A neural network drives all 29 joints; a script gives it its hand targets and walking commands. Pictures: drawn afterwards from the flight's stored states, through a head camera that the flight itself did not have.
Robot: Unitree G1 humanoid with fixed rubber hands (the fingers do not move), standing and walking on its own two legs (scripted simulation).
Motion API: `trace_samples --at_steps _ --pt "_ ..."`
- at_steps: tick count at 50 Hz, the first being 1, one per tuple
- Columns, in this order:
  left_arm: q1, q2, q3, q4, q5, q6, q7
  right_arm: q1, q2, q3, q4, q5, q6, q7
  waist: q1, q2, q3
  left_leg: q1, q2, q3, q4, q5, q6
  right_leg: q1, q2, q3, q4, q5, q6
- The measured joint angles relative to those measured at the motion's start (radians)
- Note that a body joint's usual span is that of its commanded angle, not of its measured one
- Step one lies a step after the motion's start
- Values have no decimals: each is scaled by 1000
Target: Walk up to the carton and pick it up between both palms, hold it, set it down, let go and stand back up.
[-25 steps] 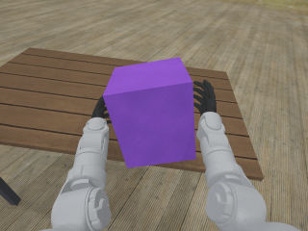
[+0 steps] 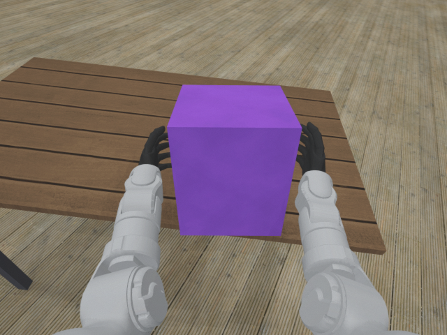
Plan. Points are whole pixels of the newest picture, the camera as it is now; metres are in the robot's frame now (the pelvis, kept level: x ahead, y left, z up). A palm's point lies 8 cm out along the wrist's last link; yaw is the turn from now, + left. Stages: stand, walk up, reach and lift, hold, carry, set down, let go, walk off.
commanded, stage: set down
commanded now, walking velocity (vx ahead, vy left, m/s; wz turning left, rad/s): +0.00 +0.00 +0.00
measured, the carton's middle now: (231, 159) +0.44 -0.05 +0.08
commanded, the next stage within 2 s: none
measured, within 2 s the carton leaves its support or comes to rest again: rests again in 0.48 s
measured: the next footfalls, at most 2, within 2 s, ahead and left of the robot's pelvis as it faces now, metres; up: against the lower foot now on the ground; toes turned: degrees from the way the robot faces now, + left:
none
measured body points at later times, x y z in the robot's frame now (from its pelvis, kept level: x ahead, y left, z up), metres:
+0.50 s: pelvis +0.00 +0.00 +0.00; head +0.02 +0.02 +0.45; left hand +0.42 +0.11 +0.09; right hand +0.38 -0.19 +0.10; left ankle +0.00 +0.10 -0.75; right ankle -0.01 -0.11 -0.75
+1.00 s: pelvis +0.00 +0.00 +0.00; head +0.03 +0.02 +0.45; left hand +0.42 +0.11 +0.08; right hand +0.39 -0.19 +0.10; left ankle +0.00 +0.10 -0.75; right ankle -0.01 -0.11 -0.75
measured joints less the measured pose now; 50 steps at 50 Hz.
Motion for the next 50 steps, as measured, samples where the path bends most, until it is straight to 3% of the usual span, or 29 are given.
trace_samples --at_steps 23,34,50 --pt "-15 -20 17 8 13 -79 -7 23 3 -27 -34 -39 -34 16 31 16 24 -46 8 21 5 -1 3 -47 3 5 -10 15 1" --pt "14 -21 -1 1 -3 -130 5 49 9 -9 -40 -40 -76 0 33 29 5 -93 14 17 19 -6 0 -84 7 -5 -15 20 -2" --pt "4 -23 29 -10 14 -148 -23 46 20 -9 -68 -53 -67 -3 34 15 35 -77 15 15 7 3 -3 -71 7 -15 -20 22 -6"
